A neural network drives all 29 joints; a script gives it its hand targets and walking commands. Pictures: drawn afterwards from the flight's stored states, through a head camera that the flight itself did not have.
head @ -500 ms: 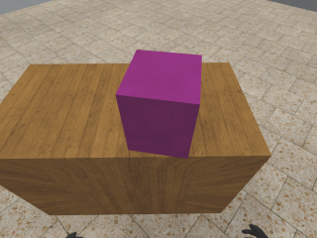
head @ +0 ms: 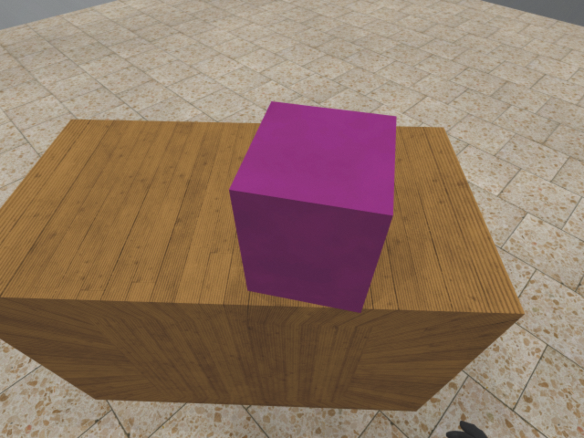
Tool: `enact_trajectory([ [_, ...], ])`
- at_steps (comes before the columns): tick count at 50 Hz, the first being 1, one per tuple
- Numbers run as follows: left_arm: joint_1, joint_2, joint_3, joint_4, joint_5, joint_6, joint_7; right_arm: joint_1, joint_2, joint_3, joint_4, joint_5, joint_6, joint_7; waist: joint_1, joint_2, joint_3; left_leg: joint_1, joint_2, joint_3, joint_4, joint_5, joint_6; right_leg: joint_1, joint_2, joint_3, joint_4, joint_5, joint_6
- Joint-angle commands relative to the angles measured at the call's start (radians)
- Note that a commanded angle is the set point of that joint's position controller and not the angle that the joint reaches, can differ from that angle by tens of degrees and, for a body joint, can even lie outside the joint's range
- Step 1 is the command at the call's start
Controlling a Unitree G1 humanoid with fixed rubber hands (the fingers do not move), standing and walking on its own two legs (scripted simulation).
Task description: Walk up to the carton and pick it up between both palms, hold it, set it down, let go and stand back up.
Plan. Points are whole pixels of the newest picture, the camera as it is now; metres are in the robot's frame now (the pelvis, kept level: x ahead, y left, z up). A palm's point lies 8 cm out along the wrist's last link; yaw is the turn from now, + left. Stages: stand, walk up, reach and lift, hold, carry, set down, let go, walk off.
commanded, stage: walk up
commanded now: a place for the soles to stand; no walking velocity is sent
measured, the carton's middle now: (316, 209) +0.45 -0.03 +0.04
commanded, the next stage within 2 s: reach and lift in 0.70 s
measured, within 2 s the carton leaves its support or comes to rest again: neither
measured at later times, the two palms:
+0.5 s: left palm out of the picture +0.04 +0.27 -0.11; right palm out of the picture +0.10 -0.25 -0.10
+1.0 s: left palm (131, 422) +0.17 +0.23 -0.07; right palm (495, 430) +0.14 -0.26 -0.07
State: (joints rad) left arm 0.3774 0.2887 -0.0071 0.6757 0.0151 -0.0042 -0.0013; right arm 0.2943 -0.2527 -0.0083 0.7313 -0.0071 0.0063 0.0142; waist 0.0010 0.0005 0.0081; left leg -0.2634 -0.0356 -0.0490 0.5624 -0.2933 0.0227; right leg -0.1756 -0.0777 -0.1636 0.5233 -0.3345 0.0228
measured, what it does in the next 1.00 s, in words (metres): stands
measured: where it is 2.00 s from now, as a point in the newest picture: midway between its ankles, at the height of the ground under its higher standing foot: outside the picture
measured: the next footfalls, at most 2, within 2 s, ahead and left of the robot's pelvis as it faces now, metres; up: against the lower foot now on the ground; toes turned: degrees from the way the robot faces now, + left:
none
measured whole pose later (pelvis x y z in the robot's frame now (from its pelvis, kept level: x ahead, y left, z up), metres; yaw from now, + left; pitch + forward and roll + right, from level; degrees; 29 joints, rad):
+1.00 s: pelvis -0.02 -0.02 +0.00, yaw -3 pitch -5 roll +0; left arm 0.09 0.29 0.08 0.50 0.03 0.34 -0.01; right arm 0.03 -0.19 0.00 0.88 -0.01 -0.16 0.01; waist 0.01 -0.04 0.08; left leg -0.17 0.03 -0.01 0.50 -0.25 -0.02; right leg -0.12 0.00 -0.08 0.48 -0.28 -0.02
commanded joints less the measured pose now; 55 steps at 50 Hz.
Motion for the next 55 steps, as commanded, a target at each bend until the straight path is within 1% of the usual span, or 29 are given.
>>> enact_trajectory([
  [1,0.035,0.127,0.040,-0.078,-0.001,-0.013,0.007,0.020,-0.136,-0.035,-0.082,0.002,-0.019,-0.007,-0.004,-0.015,-0.001,-0.012,0.089,-0.111,-0.073,0.303,0.044,0.012,-0.075,0.093,-0.083,0.155,-0.070],
  [3,0.053,0.122,0.039,-0.074,0.001,-0.014,0.008,0.016,-0.139,-0.034,-0.082,0.001,-0.022,-0.008,0.001,0.029,-0.026,0.003,0.090,-0.118,-0.068,0.347,0.050,0.027,-0.076,0.087,-0.072,0.172,-0.070],
  [7,0.037,0.130,0.046,-0.078,0.001,-0.012,0.007,0.014,-0.143,-0.038,-0.078,0.002,-0.022,-0.007,0.001,-0.004,-0.016,-0.001,0.085,-0.121,-0.065,0.395,0.050,0.050,-0.071,0.068,-0.063,0.205,-0.067],
  [9,0.044,0.129,0.049,-0.073,0.000,-0.009,0.006,0.013,-0.138,-0.039,-0.082,0.004,-0.020,-0.006,-0.005,0.017,-0.006,-0.009,0.080,-0.117,-0.071,0.365,0.048,0.039,-0.071,0.062,-0.061,0.171,-0.068],
  [11,0.046,0.128,0.050,-0.075,0.002,-0.009,0.008,0.004,-0.139,-0.038,-0.087,0.003,-0.019,-0.008,0.003,0.036,-0.009,-0.026,0.075,-0.124,-0.066,0.349,0.053,0.061,-0.073,0.073,-0.066,0.165,-0.070],
  [14,0.042,0.135,0.050,-0.078,0.002,-0.008,0.009,0.006,-0.138,-0.038,-0.090,0.001,-0.017,-0.008,-0.002,0.004,-0.008,-0.019,0.072,-0.128,-0.062,0.334,0.051,0.051,-0.080,0.073,-0.073,0.147,-0.075],
  [19,0.045,0.139,0.052,-0.073,0.001,-0.005,0.008,0.006,-0.138,-0.040,-0.085,0.003,-0.015,-0.006,0.001,-0.003,0.008,-0.038,0.054,-0.120,-0.059,0.280,0.041,0.050,-0.095,0.066,-0.092,0.110,-0.084],
  [21,0.043,0.135,0.050,-0.070,0.001,-0.003,0.008,0.003,-0.141,-0.041,-0.091,0.002,-0.015,-0.007,-0.001,-0.002,0.022,-0.043,0.061,-0.147,-0.082,0.233,0.046,0.027,-0.082,0.061,-0.088,0.057,-0.078],
  [24,0.061,0.131,0.049,-0.067,0.000,-0.004,0.007,0.012,-0.148,-0.043,-0.084,0.002,-0.015,-0.011,0.001,0.049,0.006,-0.038,0.066,-0.171,-0.104,0.216,0.052,0.029,-0.073,0.061,-0.077,0.030,-0.071],
  [27,0.063,0.131,0.050,-0.062,0.001,-0.007,0.008,0.002,-0.143,-0.042,-0.086,0.003,-0.015,-0.011,0.005,0.019,0.034,-0.055,0.058,-0.175,-0.096,0.240,0.051,0.035,-0.072,0.066,-0.093,0.052,-0.068],
  [29,0.063,0.138,0.050,-0.058,0.005,-0.007,0.010,0.007,-0.132,-0.039,-0.087,0.004,-0.015,-0.009,0.001,0.023,0.037,-0.072,0.051,-0.162,-0.086,0.234,0.045,0.044,-0.080,0.066,-0.099,0.055,-0.073],
  [30,0.065,0.144,0.052,-0.053,0.004,-0.007,0.010,0.015,-0.130,-0.036,-0.083,0.003,-0.016,-0.009,0.003,0.001,0.033,-0.076,0.049,-0.161,-0.087,0.224,0.043,0.051,-0.082,0.067,-0.102,0.052,-0.077],
  [31,0.073,0.144,0.050,-0.053,0.002,-0.007,0.009,0.005,-0.135,-0.037,-0.087,0.000,-0.016,-0.010,0.010,0.005,0.032,-0.070,0.046,-0.155,-0.081,0.224,0.039,0.047,-0.086,0.068,-0.103,0.059,-0.080],
  [34,0.078,0.147,0.051,-0.049,0.001,-0.007,0.009,0.027,-0.136,-0.041,-0.078,-0.003,-0.019,-0.012,0.003,-0.013,-0.015,-0.030,0.043,-0.145,-0.055,0.301,0.039,0.069,-0.096,0.056,-0.091,0.118,-0.085],
  [35,0.074,0.144,0.051,-0.050,0.001,-0.004,0.009,0.029,-0.140,-0.045,-0.077,-0.001,-0.019,-0.012,0.003,-0.002,-0.016,-0.026,0.044,-0.157,-0.063,0.277,0.042,0.057,-0.095,0.049,-0.086,0.081,-0.084],
  [36,-0.581,0.237,0.060,-0.262,-0.061,0.145,0.022,-0.529,-0.044,-0.147,0.053,-0.122,-0.152,-0.002,-0.051,0.052,-0.021,-0.102,0.099,0.027,-0.033,0.071,-0.061,-0.267,0.053,0.042,0.055,-0.084,-0.061],
  [37,-0.447,0.168,0.020,-0.259,-0.063,0.225,0.044,-0.419,-0.092,-0.159,0.142,-0.106,-0.173,0.025,-0.052,0.042,0.031,-0.164,0.096,0.027,-0.020,0.003,-0.063,-0.185,0.050,0.039,0.096,-0.063,-0.066],
  [38,-0.413,0.170,0.041,-0.275,-0.056,0.275,0.046,-0.401,-0.108,-0.149,0.139,-0.098,-0.174,0.037,-0.040,0.025,-0.039,-0.163,0.091,0.033,0.003,0.032,-0.067,-0.144,0.038,0.049,0.118,-0.019,-0.061],
  [39,-0.362,0.151,0.046,-0.291,-0.043,0.306,0.049,-0.365,-0.112,-0.137,0.166,-0.080,-0.174,0.045,-0.028,0.037,-0.081,-0.126,0.093,0.021,0.012,0.097,-0.079,-0.121,0.046,0.041,0.130,0.016,-0.055],
  [41,-0.276,0.120,0.061,-0.318,-0.020,0.340,0.049,-0.308,-0.137,-0.121,0.200,-0.038,-0.200,0.052,-0.010,0.106,-0.173,0.038,0.088,0.004,0.001,0.284,-0.107,-0.087,0.080,0.015,0.082,0.109,-0.055],
  [42,-0.208,0.106,0.074,-0.322,-0.008,0.343,0.042,-0.265,-0.145,-0.111,0.229,-0.016,-0.217,0.053,-0.014,0.115,-0.182,0.130,0.078,0.006,0.002,0.419,-0.117,-0.063,0.094,0.018,0.040,0.180,-0.059],
  [43,-0.164,0.106,0.091,-0.314,0.004,0.345,0.032,-0.253,-0.147,-0.094,0.227,-0.002,-0.227,0.046,-0.009,0.094,-0.181,0.196,0.061,0.020,0.002,0.503,-0.114,-0.035,0.109,0.022,-0.010,0.234,-0.056],
  [44,-0.154,0.115,0.108,-0.289,0.008,0.342,0.021,-0.269,-0.143,-0.075,0.201,-0.001,-0.233,0.037,0.003,0.046,-0.157,0.221,0.042,0.045,-0.004,0.547,-0.100,-0.014,0.115,0.031,-0.056,0.285,-0.049],
  [46,-0.149,0.133,0.134,-0.242,0.014,0.340,0.003,-0.297,-0.117,-0.035,0.118,0.005,-0.220,0.010,0.031,-0.025,-0.105,0.193,0.007,0.081,-0.072,0.436,-0.070,0.078,0.108,0.058,-0.127,0.279,-0.029],
  [47,-0.167,0.141,0.146,-0.219,0.018,0.343,-0.001,-0.319,-0.092,-0.021,0.074,0.007,-0.205,-0.001,0.052,-0.029,-0.070,0.169,0.001,0.096,-0.104,0.397,-0.063,0.097,0.103,0.067,-0.142,0.263,-0.021],
  [49,-0.206,0.148,0.169,-0.150,0.028,0.357,-0.018,-0.319,-0.037,0.010,0.020,-0.003,-0.155,-0.028,0.061,-0.037,0.030,0.133,-0.017,0.126,-0.152,0.291,-0.047,0.116,0.077,0.108,-0.194,0.206,-0.006],
  [51,-0.276,0.161,0.184,-0.175,0.021,0.353,-0.026,-0.329,0.013,0.016,-0.082,-0.013,-0.120,-0.046,0.076,-0.032,0.056,0.089,-0.016,0.148,-0.187,0.169,-0.032,0.112,0.054,0.137,-0.208,0.141,0.005],
  [53,-0.336,0.161,0.190,-0.211,0.006,0.335,-0.027,-0.320,0.045,0.008,-0.153,-0.025,-0.094,-0.055,0.072,-0.030,0.050,0.094,-0.007,0.161,-0.200,0.132,-0.027,0.095,0.051,0.144,-0.221,0.083,0.004],
  [55,-0.376,0.163,0.180,-0.266,-0.013,0.302,-0.029,-0.301,0.070,0.003,-0.216,-0.027,-0.088,-0.064,0.061,-0.020,0.022,0.115,0.001,0.162,-0.190,0.123,-0.023,0.068,0.042,0.161,-0.219,0.089,0.004],
])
